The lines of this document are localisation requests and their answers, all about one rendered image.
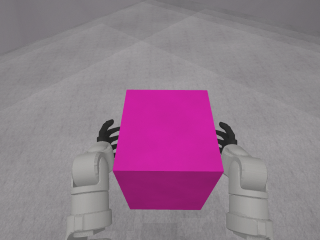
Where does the robot left forearm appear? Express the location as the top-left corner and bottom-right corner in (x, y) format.
(64, 141), (115, 240)

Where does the robot left hand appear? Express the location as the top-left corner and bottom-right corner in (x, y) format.
(97, 119), (120, 158)

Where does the carton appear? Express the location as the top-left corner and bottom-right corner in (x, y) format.
(112, 89), (224, 210)

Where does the robot right forearm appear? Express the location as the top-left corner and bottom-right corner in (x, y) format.
(221, 144), (275, 240)

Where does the robot right hand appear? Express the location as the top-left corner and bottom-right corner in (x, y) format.
(215, 122), (238, 154)

